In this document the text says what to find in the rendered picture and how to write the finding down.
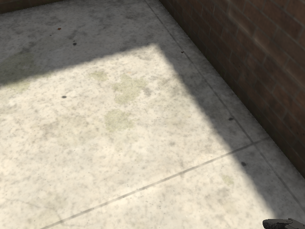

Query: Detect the right robot hand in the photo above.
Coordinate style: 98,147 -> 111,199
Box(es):
262,218 -> 305,229

